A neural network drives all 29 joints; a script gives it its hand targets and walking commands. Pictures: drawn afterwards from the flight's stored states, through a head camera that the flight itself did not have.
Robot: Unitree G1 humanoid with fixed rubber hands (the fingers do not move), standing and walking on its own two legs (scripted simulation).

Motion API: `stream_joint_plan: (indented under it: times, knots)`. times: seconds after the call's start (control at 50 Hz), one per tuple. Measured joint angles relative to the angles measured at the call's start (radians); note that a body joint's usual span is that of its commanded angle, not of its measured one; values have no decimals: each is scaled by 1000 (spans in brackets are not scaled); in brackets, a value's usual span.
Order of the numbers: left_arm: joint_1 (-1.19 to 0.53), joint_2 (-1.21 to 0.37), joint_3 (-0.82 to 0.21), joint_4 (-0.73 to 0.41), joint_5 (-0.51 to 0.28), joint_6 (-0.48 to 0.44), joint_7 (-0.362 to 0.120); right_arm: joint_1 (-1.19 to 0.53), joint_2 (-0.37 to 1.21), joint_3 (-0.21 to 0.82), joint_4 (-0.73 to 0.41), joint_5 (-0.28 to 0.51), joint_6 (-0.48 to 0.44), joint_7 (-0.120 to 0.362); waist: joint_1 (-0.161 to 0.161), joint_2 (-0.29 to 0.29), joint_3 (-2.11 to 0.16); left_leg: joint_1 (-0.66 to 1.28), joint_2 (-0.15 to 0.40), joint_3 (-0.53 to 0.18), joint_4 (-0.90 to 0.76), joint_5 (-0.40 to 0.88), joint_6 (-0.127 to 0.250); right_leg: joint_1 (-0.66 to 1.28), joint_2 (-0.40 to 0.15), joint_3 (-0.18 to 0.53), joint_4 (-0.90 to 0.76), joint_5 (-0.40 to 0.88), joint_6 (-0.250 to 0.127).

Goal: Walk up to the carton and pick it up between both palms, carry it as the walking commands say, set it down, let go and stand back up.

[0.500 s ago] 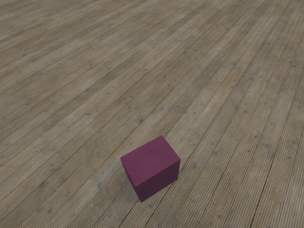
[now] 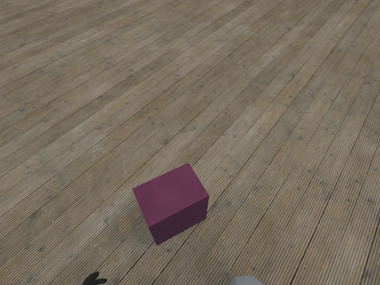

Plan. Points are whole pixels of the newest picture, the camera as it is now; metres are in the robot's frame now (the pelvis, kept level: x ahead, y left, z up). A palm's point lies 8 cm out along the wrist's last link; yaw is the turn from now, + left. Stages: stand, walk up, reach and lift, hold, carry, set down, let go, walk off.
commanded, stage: walk up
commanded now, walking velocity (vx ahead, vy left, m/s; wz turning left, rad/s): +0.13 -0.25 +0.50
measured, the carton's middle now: (172, 205) +0.53 +0.07 -0.62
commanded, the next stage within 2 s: none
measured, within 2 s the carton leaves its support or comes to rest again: neither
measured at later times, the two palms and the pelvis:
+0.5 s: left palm out of the picture +0.01 +0.17 -0.14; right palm (265, 183) +0.35 -0.22 -0.11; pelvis +0.15 -0.04 +0.00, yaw +11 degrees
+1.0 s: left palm (100, 271) +0.18 +0.21 -0.10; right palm (299, 195) +0.32 -0.31 -0.14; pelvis +0.18 -0.07 +0.00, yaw +17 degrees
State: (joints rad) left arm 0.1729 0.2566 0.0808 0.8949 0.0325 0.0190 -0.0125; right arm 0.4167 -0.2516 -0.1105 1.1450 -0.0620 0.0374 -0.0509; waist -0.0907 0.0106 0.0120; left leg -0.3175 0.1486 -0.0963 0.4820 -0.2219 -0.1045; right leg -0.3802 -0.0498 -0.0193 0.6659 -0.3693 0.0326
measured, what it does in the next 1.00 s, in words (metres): walks ahead, turning left: right foot, then left foot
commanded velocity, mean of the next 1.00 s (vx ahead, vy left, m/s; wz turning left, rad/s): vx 0.06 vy -0.04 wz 0.25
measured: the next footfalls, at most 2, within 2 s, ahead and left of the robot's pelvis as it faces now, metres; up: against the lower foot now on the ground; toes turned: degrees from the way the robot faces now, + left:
right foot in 0.04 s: +0.06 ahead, -0.18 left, +0.00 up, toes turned -2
left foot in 0.42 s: +0.17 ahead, +0.05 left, +0.00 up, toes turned +20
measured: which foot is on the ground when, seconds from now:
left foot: down 0.00-0.04, up 0.06-0.40, down 0.42-0.74, up 0.76-1.00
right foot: up 0.00-0.02, down 0.04-0.42, up 0.44-0.72, down 0.74-1.00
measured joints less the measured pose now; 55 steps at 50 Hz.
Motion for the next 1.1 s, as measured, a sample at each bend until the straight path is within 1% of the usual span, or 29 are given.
stream_joint_plan:
  times: [0.02, 0.04, 0.08, 0.12, 0.18, 0.22, 0.26, 0.36, 0.4, 0.42, 0.44, 0.46, 0.5, 0.52, 0.54, 0.58, 0.62, 0.7, 0.72, 0.74, 0.76, 0.78, 0.8, 0.82, 0.86, 0.92, 0.96, 1.04, 1.1]
  knots:
    - [1, -1, 0, -11, -1, -4, 3, -4, -6, -1, -14, 2, 0, 4, -2, -2, 0, -20, 1, -16, 31, -19, 3, 34, -3, -8, -72, 13, -3]
    - [6, -4, -1, -18, 0, -11, 7, -12, -12, 0, -29, 3, 0, 8, 4, -6, 0, -48, -3, -28, 90, -78, 24, 52, -8, -16, -119, 50, -1]
    - [26, -26, -10, -20, 6, -18, 8, -46, -22, 4, -63, 21, 5, 13, 17, 0, 2, -136, -30, -31, 319, -245, 67, 46, -12, -46, -81, 74, 4]
    - [70, -42, -24, -9, 7, -28, 11, -94, -26, 7, -101, 24, 3, 33, 37, -4, -16, -224, -68, 4, 536, -237, 96, 79, -25, -75, -112, 66, -1]
    - [144, -54, -43, 34, 8, -54, 21, -169, -33, 8, -150, 19, -18, 73, 70, 1, -47, -286, -75, 93, 673, -134, 99, 169, -24, -118, -232, 95, -12]
    - [191, -56, -53, 60, 8, -70, 27, -216, -29, 10, -174, 24, -24, 90, 92, -1, -59, -281, -79, 145, 650, -92, 95, 224, -24, -142, -293, 102, -16]
    - [236, -58, -59, 81, 10, -79, 32, -266, -18, 18, -199, 33, -24, 102, 118, -6, -58, -251, -88, 180, 554, -74, 94, 265, -24, -161, -323, 94, -17]
    - [330, -57, -60, 121, 17, -73, 34, -392, 28, 50, -259, 52, -36, 104, 180, -19, -17, -128, -119, 227, 249, -144, 110, 323, -26, -189, -285, 14, -8]
    - [368, -57, -60, 135, 8, -65, 31, -424, 48, 63, -274, 51, -49, 96, 189, -27, -5, -50, -136, 251, 118, -69, 126, 325, -36, -193, -215, -45, 1]
    - [384, -60, -61, 141, 0, -62, 29, -434, 57, 68, -280, 44, -59, 89, 184, -28, -2, -25, -137, 255, 89, -36, 168, 299, -44, -191, -131, -77, 3]
    - [384, -62, -61, 145, -5, -57, 28, -434, 67, 70, -281, 39, -68, 82, 178, -34, 5, -24, -139, 254, 112, -50, 187, 252, -47, -166, -6, -114, 4]
    - [374, -63, -59, 146, -7, -52, 26, -421, 74, 73, -274, 40, -72, 77, 175, -36, 9, -13, -136, 252, 124, -75, 188, 197, -42, -136, 127, -144, 5]
    - [327, -60, -53, 138, -13, -47, 25, -370, 77, 75, -242, 44, -77, 69, 164, -35, 16, 37, -129, 243, 91, -97, 172, 95, -36, -101, 317, -135, 9]
    - [294, -57, -49, 132, -13, -45, 25, -341, 78, 76, -222, 45, -77, 65, 154, -35, 21, 67, -125, 235, 54, -85, 149, 53, -39, -94, 355, -107, 15]
    - [259, -54, -45, 124, -13, -40, 26, -314, 79, 77, -204, 46, -77, 60, 141, -35, 30, 94, -123, 227, 18, -71, 138, 17, -43, -88, 362, -76, 23]
    - [187, -48, -42, 109, -20, -27, 26, -266, 81, 78, -173, 46, -81, 53, 113, -34, 52, 135, -115, 212, -41, -46, 140, -40, -42, -68, 320, -18, 29]
    - [125, -47, -41, 95, -26, -17, 21, -223, 78, 75, -146, 44, -85, 49, 89, -29, 69, 166, -105, 201, -86, -29, 135, -71, -35, -51, 229, 44, 26]
    - [38, -56, -36, 60, -21, -17, 23, -161, 56, 59, -102, 54, -60, 33, 72, -15, 91, 194, -96, 193, -87, -50, 108, -65, -20, -53, 26, 138, 16]
    - [23, -58, -38, 51, -20, -22, 28, -150, 46, 54, -95, 60, -45, 27, 75, -10, 97, 188, -96, 193, -49, -73, 103, -40, -18, -64, -49, 204, 17]
    - [17, -52, -40, 41, -17, -30, 34, -139, 37, 51, -91, 67, -31, 21, 75, -16, 97, 171, -105, 195, 10, -106, 102, -11, -29, -76, -121, 338, 15]
    - [12, -47, -40, 33, -11, -37, 38, -136, 26, 47, -88, 72, -18, 16, 76, -20, 95, 132, -116, 191, 112, -199, 99, -3, -44, -82, -124, 316, 6]
    - [4, -46, -39, 26, -7, -39, 43, -145, 14, 42, -89, 74, -2, 12, 78, -15, 97, 75, -136, 155, 251, -301, 92, -15, -52, -85, -97, 247, -2]
    - [-1, -47, -38, 19, -8, -35, 47, -158, 1, 37, -95, 75, 13, 11, 80, -5, 101, 15, -159, 113, 399, -370, 85, -27, -55, -87, -74, 201, -17]
    - [-5, -47, -35, 14, -9, -26, 51, -172, -7, 31, -106, 72, 25, 11, 80, 3, 104, -36, -175, 89, 527, -396, 78, -30, -57, -89, -71, 185, -31]
    - [-9, -44, -30, 9, -5, -3, 56, -201, -17, 18, -132, 53, 41, 19, 82, 14, 104, -107, -180, 81, 689, -354, 58, -21, -61, -95, -105, 212, -47]
    - [-10, -36, -24, 4, -3, 14, 66, -232, -28, 4, -165, 42, 65, 41, 87, 15, 93, -158, -178, 83, 774, -275, 34, -6, -76, -96, -162, 254, -40]
    - [-9, -26, -20, 3, -3, 14, 67, -247, -32, 1, -181, 46, 74, 50, 91, 9, 89, -152, -177, 77, 738, -249, 26, 1, -92, -94, -188, 276, -32]
    - [-11, -3, -9, 8, 6, 19, 57, -255, -27, 7, -196, 49, 79, 59, 107, -12, 76, -79, -157, 96, 549, -259, 15, 0, -115, -88, -210, 309, -16]
    - [-13, 15, 2, 9, 14, 29, 43, -243, -17, 17, -198, 54, 70, 63, 117, -39, 60, 5, -146, 128, 358, -265, 32, -10, -131, -86, -218, 333, 3]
